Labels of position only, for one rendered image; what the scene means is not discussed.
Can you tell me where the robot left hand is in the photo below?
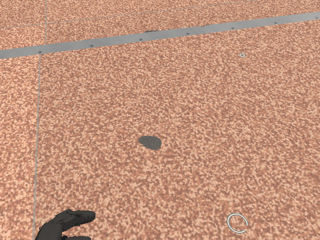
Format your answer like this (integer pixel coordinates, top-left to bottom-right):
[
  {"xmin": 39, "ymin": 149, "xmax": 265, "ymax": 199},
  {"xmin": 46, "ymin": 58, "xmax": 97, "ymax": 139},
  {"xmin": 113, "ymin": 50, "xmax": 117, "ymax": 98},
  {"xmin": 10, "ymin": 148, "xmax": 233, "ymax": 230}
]
[{"xmin": 35, "ymin": 209, "xmax": 96, "ymax": 240}]

